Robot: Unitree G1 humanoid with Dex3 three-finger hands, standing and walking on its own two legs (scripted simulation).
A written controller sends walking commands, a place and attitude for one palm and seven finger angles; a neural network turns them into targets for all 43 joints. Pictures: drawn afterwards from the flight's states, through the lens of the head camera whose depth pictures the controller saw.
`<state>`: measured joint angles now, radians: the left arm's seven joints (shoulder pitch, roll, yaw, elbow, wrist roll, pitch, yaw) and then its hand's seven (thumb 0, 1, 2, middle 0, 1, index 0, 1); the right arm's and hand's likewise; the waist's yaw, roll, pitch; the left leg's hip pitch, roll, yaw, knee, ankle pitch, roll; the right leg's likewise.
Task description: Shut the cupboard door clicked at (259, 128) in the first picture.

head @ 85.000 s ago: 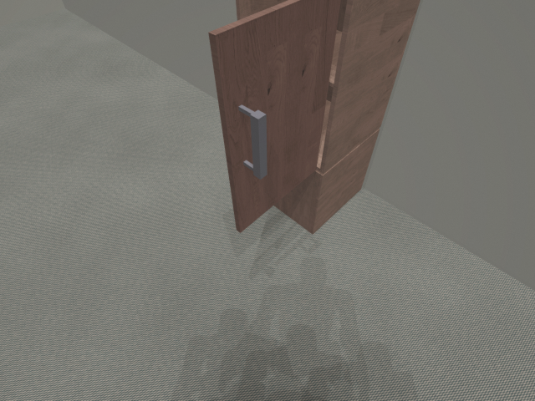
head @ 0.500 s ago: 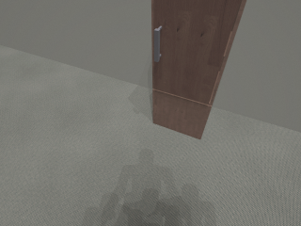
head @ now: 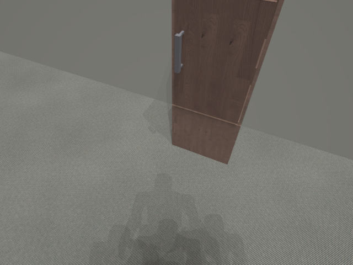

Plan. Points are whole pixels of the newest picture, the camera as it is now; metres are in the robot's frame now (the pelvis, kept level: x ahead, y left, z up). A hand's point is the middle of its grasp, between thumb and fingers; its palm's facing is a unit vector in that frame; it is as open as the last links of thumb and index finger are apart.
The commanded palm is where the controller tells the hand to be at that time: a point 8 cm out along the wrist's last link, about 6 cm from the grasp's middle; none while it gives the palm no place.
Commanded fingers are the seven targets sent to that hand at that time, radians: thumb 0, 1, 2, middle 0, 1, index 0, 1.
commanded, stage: look to check the result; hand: left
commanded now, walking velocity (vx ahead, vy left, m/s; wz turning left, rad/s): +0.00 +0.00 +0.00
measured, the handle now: (179, 52) +0.98 +0.03 -0.01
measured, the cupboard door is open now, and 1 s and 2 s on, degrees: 0 0 0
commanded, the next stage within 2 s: stand and wait in 0.52 s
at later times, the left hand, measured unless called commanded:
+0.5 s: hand out of the picture +0.03 +0.19 -0.17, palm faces +0.03 -0.97 -0.25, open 7.4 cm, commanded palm none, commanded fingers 0.00 0.90 0.90 -0.20 -0.30 -0.20 -0.30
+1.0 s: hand out of the picture +0.04 +0.19 -0.17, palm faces +0.02 -0.97 -0.26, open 7.4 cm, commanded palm none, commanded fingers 0.00 0.90 0.90 -0.20 -0.30 -0.20 -0.30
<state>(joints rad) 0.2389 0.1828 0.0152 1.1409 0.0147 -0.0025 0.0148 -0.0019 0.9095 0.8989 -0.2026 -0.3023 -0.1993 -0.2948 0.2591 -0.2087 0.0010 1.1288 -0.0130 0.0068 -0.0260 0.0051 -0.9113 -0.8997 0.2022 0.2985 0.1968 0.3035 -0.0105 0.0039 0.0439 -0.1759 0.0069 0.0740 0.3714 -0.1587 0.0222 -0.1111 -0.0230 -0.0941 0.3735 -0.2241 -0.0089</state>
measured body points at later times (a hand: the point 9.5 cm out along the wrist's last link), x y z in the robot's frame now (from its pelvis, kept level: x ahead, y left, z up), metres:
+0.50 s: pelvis +0.02 -0.01 +0.00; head +0.02 -0.02 +0.45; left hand +0.03 +0.24 -0.15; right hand +0.05 -0.26 -0.16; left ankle +0.03 +0.10 -0.75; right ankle -0.01 -0.11 -0.75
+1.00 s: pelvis +0.03 -0.02 +0.00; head +0.04 -0.03 +0.45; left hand +0.04 +0.24 -0.15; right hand +0.05 -0.27 -0.16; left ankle +0.03 +0.10 -0.75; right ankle -0.01 -0.11 -0.75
